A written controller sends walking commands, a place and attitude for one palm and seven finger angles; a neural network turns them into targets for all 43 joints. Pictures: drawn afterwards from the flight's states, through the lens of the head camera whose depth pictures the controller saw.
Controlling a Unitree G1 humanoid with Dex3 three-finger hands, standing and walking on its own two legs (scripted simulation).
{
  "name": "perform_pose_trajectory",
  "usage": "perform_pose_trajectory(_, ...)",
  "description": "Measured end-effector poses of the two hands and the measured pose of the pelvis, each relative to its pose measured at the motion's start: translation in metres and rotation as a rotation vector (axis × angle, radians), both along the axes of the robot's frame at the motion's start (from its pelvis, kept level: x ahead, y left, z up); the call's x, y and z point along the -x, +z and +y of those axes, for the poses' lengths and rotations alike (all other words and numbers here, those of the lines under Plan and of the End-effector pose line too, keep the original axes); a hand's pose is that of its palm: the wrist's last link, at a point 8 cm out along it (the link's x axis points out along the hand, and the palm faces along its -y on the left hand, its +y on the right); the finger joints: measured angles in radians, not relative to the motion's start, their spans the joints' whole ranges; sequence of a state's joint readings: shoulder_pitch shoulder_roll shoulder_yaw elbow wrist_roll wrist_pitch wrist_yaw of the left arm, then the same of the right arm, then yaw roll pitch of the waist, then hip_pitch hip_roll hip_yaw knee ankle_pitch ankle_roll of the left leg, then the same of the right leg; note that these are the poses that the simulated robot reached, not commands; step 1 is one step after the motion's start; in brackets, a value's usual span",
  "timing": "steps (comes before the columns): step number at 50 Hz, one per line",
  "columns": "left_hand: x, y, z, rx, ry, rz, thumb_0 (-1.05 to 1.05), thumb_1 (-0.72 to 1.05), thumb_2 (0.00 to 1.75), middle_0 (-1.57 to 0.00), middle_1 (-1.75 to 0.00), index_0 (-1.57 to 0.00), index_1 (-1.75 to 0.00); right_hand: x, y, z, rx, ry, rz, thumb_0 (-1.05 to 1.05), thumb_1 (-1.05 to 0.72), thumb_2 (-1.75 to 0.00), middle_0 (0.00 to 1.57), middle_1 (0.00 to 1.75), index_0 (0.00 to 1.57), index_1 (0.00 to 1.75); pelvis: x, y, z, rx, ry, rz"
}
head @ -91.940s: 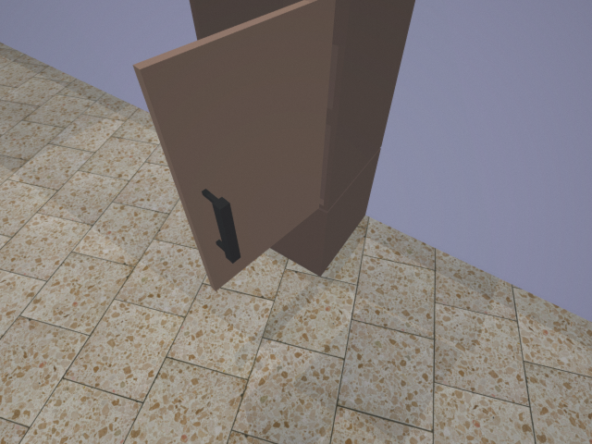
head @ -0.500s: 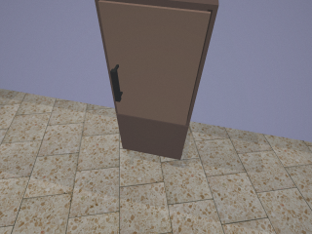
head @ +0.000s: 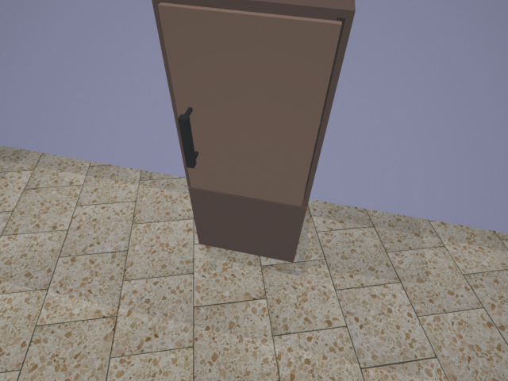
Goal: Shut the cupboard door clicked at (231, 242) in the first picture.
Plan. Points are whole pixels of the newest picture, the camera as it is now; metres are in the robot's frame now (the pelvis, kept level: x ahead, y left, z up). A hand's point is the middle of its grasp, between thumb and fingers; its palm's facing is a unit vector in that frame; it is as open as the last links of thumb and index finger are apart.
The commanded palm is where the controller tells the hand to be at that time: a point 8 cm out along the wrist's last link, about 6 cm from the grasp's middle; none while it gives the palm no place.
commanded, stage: turn to face it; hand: left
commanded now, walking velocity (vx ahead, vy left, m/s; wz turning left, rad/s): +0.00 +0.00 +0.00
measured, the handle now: (190, 138) +0.76 +0.23 -0.10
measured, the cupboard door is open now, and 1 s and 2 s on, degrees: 0 0 0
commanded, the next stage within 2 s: take the last steps up to it in 0.30 s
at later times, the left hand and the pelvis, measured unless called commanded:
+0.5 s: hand out of the picture -0.01 +0.17 -0.18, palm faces -0.02 -0.98 -0.20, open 7.4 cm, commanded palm none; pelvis +0.00 +0.00 -0.01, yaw -4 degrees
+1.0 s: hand (156, 357) +0.19 +0.19 -0.16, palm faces -0.07 -0.97 -0.25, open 7.3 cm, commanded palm none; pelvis +0.11 +0.01 -0.01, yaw -7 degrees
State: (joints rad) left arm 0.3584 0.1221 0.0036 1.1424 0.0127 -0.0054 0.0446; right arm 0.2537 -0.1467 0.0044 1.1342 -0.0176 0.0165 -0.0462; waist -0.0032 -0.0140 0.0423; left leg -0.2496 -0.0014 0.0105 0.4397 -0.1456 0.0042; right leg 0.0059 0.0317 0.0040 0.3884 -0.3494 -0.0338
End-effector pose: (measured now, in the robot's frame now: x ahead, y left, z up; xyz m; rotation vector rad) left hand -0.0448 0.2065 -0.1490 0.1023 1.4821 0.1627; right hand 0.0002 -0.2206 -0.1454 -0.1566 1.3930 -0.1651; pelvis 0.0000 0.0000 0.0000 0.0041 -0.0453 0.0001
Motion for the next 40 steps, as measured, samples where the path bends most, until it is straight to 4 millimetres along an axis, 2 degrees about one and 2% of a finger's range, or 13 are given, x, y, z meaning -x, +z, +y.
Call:
perform_pose_trajectory(7, -0.006, 0.000, 0.001, -0.003, -0.009, -0.007, 0.00, 0.90, 0.90, -0.20, -0.30, -0.20, -0.30, 0.002, 0.000, 0.000, -0.001, -0.009, 0.004, 0.00, -0.91, -0.90, 0.20, 0.30, 0.20, 0.30, -0.001, 0.000, -0.001, 0.001, -0.010, 0.002)
perform_pose_trajectory(16, -0.011, -0.001, 0.007, -0.012, -0.035, 0.016, 0.00, 0.90, 0.90, -0.20, -0.30, -0.20, -0.30, 0.015, -0.004, 0.000, 0.002, -0.064, 0.021, 0.00, -0.90, -0.90, 0.20, 0.30, 0.20, 0.30, 0.001, -0.004, 0.000, 0.005, -0.050, 0.007)
perform_pose_trajectory(24, -0.029, -0.002, 0.016, -0.029, -0.069, -0.008, 0.00, 0.90, 0.90, -0.20, -0.30, -0.20, -0.30, 0.026, -0.006, -0.002, 0.007, -0.103, 0.029, 0.00, -0.90, -0.90, 0.20, 0.30, 0.20, 0.30, 0.001, -0.006, 0.001, 0.004, -0.074, 0.013)
perform_pose_trajectory(29, -0.040, -0.005, 0.020, -0.021, -0.053, -0.041, 0.00, 0.90, 0.90, -0.20, -0.30, -0.20, -0.30, 0.024, -0.008, 0.001, -0.002, -0.087, 0.051, 0.00, -0.90, -0.90, 0.20, 0.30, 0.20, 0.30, -0.015, -0.008, 0.006, 0.011, -0.058, 0.007)
perform_pose_trajectory(34, -0.048, -0.014, 0.030, 0.002, -0.039, -0.005, 0.00, 0.90, 0.90, -0.20, -0.30, -0.20, -0.30, 0.004, -0.008, 0.009, 0.019, -0.083, 0.041, 0.00, -0.90, -0.90, 0.20, 0.30, 0.20, 0.30, -0.040, -0.015, 0.020, -0.009, -0.062, 0.000)
perform_pose_trajectory(37, -0.065, -0.012, 0.038, 0.003, -0.077, 0.023, 0.00, 0.90, 0.90, -0.20, -0.30, -0.20, -0.30, -0.003, -0.006, 0.017, 0.026, -0.111, 0.000, 0.00, -0.90, -0.90, 0.20, 0.30, 0.20, 0.30, -0.050, -0.013, 0.026, -0.021, -0.101, 0.002)
perform_pose_trajectory(40, -0.100, -0.005, 0.042, -0.004, -0.118, -0.013, 0.00, 0.90, 0.90, -0.20, -0.30, -0.20, -0.30, 0.001, -0.001, 0.028, 0.005, -0.145, 0.015, 0.00, -0.90, -0.90, 0.20, 0.30, 0.20, 0.30, -0.060, -0.007, 0.027, -0.029, -0.118, 0.009)
